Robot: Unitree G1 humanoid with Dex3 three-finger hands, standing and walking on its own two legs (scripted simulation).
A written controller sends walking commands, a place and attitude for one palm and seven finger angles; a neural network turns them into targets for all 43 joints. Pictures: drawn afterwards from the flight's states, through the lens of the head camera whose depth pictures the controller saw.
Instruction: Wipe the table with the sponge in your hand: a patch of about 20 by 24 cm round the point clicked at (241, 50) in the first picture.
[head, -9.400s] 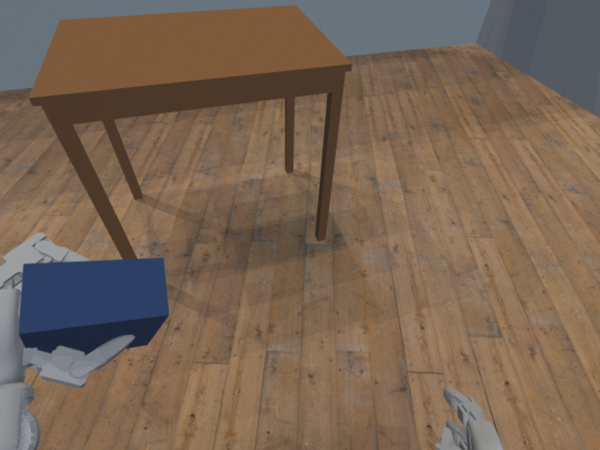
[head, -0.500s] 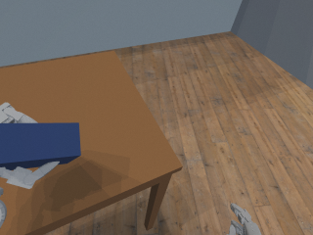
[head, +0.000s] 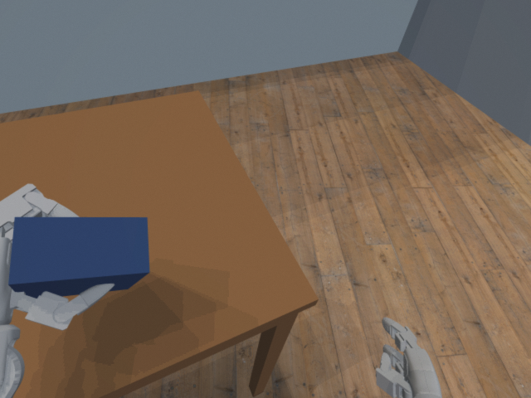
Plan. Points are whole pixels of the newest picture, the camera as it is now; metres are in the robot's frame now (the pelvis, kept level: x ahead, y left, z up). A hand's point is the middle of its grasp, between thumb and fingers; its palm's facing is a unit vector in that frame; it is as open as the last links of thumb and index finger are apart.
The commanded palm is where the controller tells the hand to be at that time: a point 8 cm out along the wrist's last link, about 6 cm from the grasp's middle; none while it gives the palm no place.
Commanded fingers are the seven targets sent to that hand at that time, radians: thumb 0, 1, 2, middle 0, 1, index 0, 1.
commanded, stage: come to a stop and stand still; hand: left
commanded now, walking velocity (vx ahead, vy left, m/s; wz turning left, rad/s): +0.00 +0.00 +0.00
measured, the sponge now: (100, 259) +0.23 +0.22 +0.14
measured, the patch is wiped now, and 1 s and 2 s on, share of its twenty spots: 0.00 0.00 0.00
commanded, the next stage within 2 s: look again from close up in 0.04 s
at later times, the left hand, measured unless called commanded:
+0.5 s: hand (68, 267) +0.21 +0.24 +0.16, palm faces +0.39 -0.85 -0.36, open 9.7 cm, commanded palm +0.15 +0.27 +0.17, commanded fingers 0.00 0.10 1.30 -1.20 -1.60 -1.20 -1.60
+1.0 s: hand (80, 300) +0.17 +0.21 +0.16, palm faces +0.36 -0.83 -0.42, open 9.7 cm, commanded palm +0.12 +0.25 +0.17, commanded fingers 0.00 0.10 1.30 -1.20 -1.60 -1.20 -1.60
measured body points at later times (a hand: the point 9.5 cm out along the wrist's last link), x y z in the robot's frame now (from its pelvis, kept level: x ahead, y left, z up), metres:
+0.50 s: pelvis +0.00 -0.01 +0.00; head +0.00 +0.01 +0.45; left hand +0.18 +0.28 +0.18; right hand +0.16 -0.23 -0.07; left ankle +0.02 +0.08 -0.74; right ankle -0.01 -0.15 -0.74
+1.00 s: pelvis -0.04 -0.03 -0.01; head +0.01 -0.02 +0.44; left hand +0.15 +0.25 +0.19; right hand +0.16 -0.25 -0.09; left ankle +0.02 +0.08 -0.74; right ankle -0.01 -0.15 -0.74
